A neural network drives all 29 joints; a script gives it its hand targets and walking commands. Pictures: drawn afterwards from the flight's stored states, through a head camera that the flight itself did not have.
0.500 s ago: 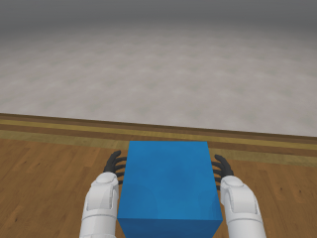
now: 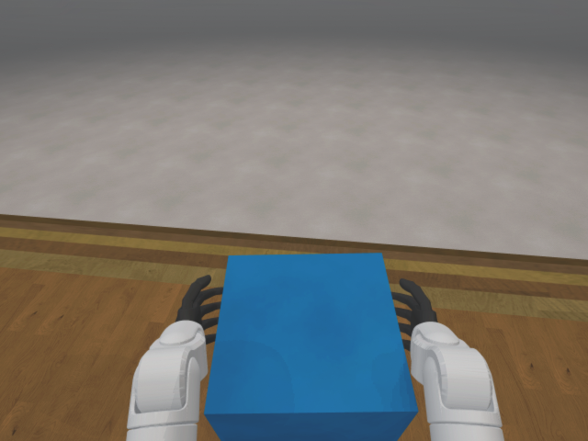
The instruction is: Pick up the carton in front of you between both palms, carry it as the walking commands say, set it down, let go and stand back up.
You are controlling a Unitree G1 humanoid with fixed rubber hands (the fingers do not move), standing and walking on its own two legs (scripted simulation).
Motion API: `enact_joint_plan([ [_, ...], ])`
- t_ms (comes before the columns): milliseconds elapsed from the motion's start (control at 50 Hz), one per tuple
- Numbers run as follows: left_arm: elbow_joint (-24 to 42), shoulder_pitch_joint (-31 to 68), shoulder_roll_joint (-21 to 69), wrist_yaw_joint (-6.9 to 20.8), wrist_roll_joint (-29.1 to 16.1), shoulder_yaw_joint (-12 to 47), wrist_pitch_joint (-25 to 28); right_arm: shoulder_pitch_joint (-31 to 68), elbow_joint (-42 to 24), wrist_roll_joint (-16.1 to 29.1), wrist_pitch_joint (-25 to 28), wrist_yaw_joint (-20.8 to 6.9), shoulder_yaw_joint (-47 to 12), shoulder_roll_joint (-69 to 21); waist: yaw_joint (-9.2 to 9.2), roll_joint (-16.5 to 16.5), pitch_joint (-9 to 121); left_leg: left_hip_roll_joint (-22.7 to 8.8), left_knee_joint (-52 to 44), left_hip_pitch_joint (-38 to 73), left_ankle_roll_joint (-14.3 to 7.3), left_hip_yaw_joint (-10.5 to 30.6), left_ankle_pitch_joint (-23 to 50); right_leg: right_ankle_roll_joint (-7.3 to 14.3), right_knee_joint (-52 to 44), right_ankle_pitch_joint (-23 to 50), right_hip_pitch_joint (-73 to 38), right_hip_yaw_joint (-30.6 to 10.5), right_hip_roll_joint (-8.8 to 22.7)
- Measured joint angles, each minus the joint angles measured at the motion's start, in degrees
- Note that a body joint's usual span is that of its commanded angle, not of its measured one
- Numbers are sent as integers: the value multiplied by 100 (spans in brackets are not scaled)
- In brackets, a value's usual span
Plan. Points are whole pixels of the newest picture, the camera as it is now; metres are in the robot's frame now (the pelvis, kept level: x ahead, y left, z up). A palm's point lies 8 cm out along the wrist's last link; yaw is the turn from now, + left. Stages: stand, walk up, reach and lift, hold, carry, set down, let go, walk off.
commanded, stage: carry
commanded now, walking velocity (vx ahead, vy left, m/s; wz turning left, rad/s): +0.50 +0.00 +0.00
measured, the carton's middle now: (306, 364) +0.28 +0.01 +0.00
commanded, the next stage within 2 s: none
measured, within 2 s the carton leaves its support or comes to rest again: neither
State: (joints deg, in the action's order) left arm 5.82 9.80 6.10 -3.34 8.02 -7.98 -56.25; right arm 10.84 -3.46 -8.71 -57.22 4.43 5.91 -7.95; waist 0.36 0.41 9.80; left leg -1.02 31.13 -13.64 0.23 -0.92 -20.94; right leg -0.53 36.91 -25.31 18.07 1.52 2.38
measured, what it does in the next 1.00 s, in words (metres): walks ahead: left foot, then right foot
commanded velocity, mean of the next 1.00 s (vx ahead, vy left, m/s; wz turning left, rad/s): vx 0.50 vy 0.00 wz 0.00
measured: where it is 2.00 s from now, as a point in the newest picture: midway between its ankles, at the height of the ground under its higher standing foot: (306, 293)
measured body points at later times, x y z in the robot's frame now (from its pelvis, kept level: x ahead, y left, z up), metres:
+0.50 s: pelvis +0.26 +0.03 +0.01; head +0.27 +0.03 +0.46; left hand +0.55 +0.17 +0.09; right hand +0.53 -0.13 +0.09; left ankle +0.14 +0.09 -0.73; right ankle +0.29 -0.10 -0.68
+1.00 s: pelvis +0.58 -0.01 +0.01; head +0.60 -0.01 +0.46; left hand +0.88 +0.17 +0.09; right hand +0.90 -0.13 +0.08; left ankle +0.70 +0.14 -0.68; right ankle +0.51 -0.06 -0.73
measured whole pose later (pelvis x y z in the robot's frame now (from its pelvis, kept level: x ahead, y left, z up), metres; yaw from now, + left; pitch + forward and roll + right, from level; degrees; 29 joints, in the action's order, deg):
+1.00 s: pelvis +0.58 -0.01 +0.01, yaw +3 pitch +4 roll +1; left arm 14.1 16.2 6.8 -5.5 4.5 -8.1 -64.2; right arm 14.1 -16.5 -6.7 -66.3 6.0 7.7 -7.0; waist 2.8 0.5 2.3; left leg -4.5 46.9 -39.0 -2.3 -5.5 -9.4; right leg 4.6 23.5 -20.1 7.7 11.5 -0.3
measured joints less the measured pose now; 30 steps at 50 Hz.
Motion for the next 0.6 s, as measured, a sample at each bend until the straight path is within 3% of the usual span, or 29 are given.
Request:
enact_joint_plan([
  [40, 200, 40, -59, -29, -158, 9, -274, -64, -328, 42, -298, 89, -97, 16, 26, -125, -30, -106, -78, 105, 19, 4, -91, 21, -364, 131, 14, 348, -80],
  [80, 365, 107, 31, -64, -233, 32, -485, -198, -762, 96, -574, 135, -69, 54, -17, -253, -55, -197, 130, 96, 35, 105, -280, 100, -731, 877, -198, 530, -175],
  [160, 686, -13, 179, -153, -157, 323, -771, -467, -1325, 306, -930, 125, 151, 108, -19, -67, -24, -144, 1427, -636, -39, -306, -865, 74, -877, 467, -531, 677, -42],
  [200, 977, -156, 150, -194, -171, 394, -954, -498, -1480, 336, -1077, 125, 159, 51, 11, 100, -87, -36, 1207, -896, -75, -531, -822, -4, -1127, 415, -787, 641, 73],
  [260, 1417, -200, 142, -256, -183, 355, -1204, -394, -1656, 375, -1229, 129, 64, 54, 76, 244, -272, 74, 19, -877, -113, -879, 127, -125, -1132, 176, -1138, 554, 220],
  [280, 1549, -199, 138, -261, -192, 282, -1262, -314, -1656, 374, -1248, 130, 11, 45, 116, 278, -313, 96, -89, -745, -207, -987, 674, -139, -824, -17, -1127, 522, 298],
  [300, 1630, -203, 134, -264, -217, 183, -1298, -236, -1596, 357, -1240, 131, -59, 35, 111, 285, -310, 104, 15, -683, -308, -1077, 736, -137, -254, -100, -950, 503, 362],
  [340, 1649, -137, 144, -266, -270, 25, -1382, -128, -1520, 307, -1289, 141, -129, 25, 69, 137, -303, 74, 38, -489, -444, -1104, 348, -52, 1170, -267, -343, 358, 233],
  [400, 1494, 56, 170, -257, -306, -45, -1468, -98, -1568, 269, -1412, 171, -72, 20, -18, -76, -311, 29, -471, -28, -317, -1050, 250, 107, 2222, -111, 563, 400, 97],
  [520, 1330, 191, 193, -172, -214, 68, -1338, -96, -1702, 271, -1418, 175, 95, 19, -232, -213, -409, -50, -1472, 1061, -217, -872, 154, 109, 862, 954, 1581, 634, 58],
  [600, 1392, 55, 175, -139, -141, 174, -1236, -153, -1700, 298, -1325, 147, 90, 26, -246, -197, -509, -166, -1448, 1719, -14, -823, -358, 216, -476, 1888, 1520, 1035, -74],
])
